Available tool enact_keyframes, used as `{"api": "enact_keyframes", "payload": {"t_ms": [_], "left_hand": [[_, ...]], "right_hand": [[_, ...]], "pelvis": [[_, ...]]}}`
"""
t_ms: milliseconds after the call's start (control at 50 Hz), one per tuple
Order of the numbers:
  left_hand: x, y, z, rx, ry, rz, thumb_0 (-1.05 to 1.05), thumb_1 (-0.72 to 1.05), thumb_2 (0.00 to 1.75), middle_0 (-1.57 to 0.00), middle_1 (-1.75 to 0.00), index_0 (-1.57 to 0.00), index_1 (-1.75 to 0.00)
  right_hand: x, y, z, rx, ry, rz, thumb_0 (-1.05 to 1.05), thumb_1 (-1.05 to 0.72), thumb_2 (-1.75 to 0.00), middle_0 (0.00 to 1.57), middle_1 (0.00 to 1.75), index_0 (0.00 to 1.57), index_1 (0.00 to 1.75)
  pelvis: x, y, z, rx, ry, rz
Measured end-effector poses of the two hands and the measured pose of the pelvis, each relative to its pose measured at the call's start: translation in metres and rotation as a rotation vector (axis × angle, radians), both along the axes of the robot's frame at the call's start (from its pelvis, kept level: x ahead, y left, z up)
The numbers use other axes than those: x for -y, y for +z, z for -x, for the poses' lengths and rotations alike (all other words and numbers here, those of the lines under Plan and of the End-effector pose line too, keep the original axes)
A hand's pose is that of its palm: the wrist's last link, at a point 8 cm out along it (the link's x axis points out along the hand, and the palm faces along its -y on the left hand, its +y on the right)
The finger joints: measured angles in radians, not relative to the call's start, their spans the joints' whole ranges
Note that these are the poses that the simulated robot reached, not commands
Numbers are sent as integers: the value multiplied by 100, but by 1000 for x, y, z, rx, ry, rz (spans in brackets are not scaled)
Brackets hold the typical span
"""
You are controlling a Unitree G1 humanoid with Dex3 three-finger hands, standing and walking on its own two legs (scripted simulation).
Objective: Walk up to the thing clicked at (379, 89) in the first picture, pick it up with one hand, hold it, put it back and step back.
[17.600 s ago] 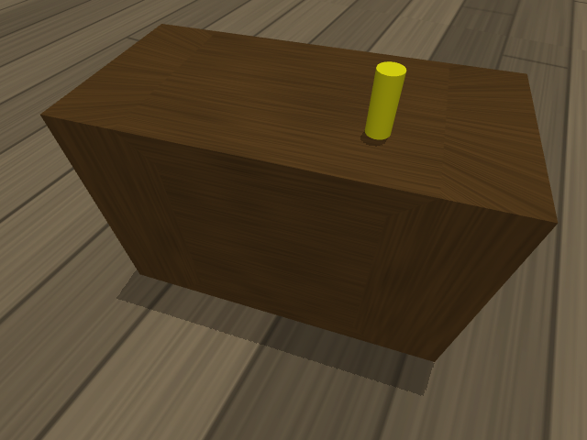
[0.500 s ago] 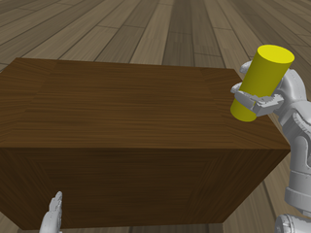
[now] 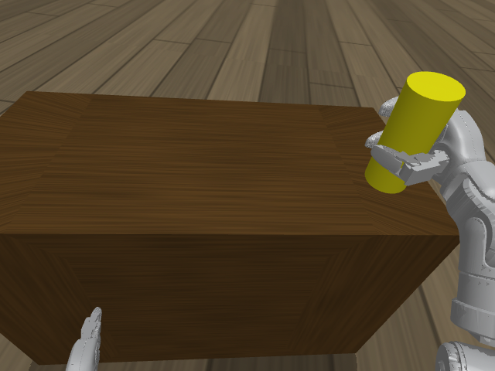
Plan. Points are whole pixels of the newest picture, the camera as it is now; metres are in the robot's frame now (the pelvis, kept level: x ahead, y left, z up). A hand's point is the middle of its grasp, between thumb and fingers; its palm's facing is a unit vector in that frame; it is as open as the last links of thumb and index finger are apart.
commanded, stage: hold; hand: right
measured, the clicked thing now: (406, 138) +0.33 -0.18 +0.27
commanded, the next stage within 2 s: crouch in 0.82 s
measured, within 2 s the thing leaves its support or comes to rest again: neither
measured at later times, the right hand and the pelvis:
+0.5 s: hand (385, 144) +0.34 -0.16 +0.26, palm faces -0.07 +1.00 -0.06, open 8.5 cm; pelvis +0.00 +0.00 +0.00, yaw +0 degrees
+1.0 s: hand (391, 134) +0.35 -0.16 +0.27, palm faces -0.04 +1.00 -0.03, open 8.5 cm; pelvis +0.00 +0.00 +0.00, yaw +0 degrees
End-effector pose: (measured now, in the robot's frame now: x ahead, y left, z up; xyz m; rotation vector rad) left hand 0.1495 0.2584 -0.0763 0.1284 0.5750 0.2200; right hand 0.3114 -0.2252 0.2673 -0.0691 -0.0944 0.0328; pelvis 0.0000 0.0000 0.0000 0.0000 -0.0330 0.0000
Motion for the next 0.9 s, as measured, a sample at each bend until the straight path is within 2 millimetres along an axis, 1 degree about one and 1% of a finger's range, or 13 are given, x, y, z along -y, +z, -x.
{"api": "enact_keyframes", "payload": {"t_ms": [100, 160, 220, 320, 380, 420, 520, 620, 700, 740, 820, 900], "left_hand": [[4, 2, -9, 25, -5, 10, -1, -54, 6, -4, -4, -4, -4], [5, 6, -12, 53, -4, 15, -1, -54, 6, -4, -4, -4, -4], [4, 8, -11, 63, 0, 14, -1, -54, 6, -5, -4, -4, -4], [4, 2, 0, 16, -9, 16, -1, -54, 6, -4, -4, -4, -4], [5, -3, 3, -17, -13, 16, -1, -54, 6, -4, -4, -4, -4], [4, -5, 2, -26, -9, 15, -1, -54, 6, -4, -4, -4, -4], [3, 1, -9, 17, -4, 7, -1, -55, 6, -5, -4, -4, -4], [4, 9, -13, 57, -8, 7, -1, -54, 6, -4, -4, -4, -4], [6, 4, -7, 25, -17, 18, -1, -54, 6, -4, -4, -4, -4], [8, 1, -4, 5, -21, 22, -1, -54, 6, -4, -4, -4, -4], [10, -4, -5, -11, -30, 26, -1, -55, 6, -4, -4, -4, -4], [9, 2, -8, 27, -25, 24, -1, -55, 6, -5, -4, -4, -5]], "right_hand": [[-9, -5, -3, -40, 43, -4, -1, 27, -119, 82, 107, 83, 109], [-10, -6, -6, -56, 47, -16, -1, 27, -119, 82, 107, 83, 109], [-5, -6, -7, -54, 24, -25, -1, 27, -119, 82, 107, 83, 109], [3, -2, -5, -19, -15, -12, -1, 27, -119, 82, 107, 83, 109], [-1, -3, -4, -16, 4, -6, -1, 27, -119, 82, 107, 83, 109], [-6, -5, -6, -27, 24, -5, -1, 27, -119, 82, 107, 83, 109], [-13, -7, -12, -56, 36, -13, -1, 27, -119, 82, 107, 83, 108], [-4, -1, -12, -27, 1, -23, -1, 27, -119, 82, 107, 83, 108], [2, 5, -7, -2, -15, -14, -1, 27, -119, 82, 107, 83, 108], [0, 5, -6, -9, -6, -6, -1, 27, -119, 82, 107, 83, 109], [-9, -1, -11, -47, 30, 0, -1, 26, -119, 82, 107, 83, 109], [-14, -4, -16, -69, 47, -17, -1, 26, -119, 82, 107, 83, 108]], "pelvis": [[1, 0, 0, 4, -1, 0], [1, 1, 0, 4, -1, 1], [0, 0, 0, 2, 1, 2], [0, 0, -2, -5, 2, 1], [0, 0, -2, -4, 0, 0], [1, 1, -1, -2, -1, -1], [2, 0, -1, -1, 0, 0], [0, 0, -3, -4, 2, 2], [0, 1, -4, -3, 0, 0], [0, 1, -4, 0, -3, -1], [2, 1, -1, 1, -4, -2], [2, 1, 0, -4, -2, 1]]}}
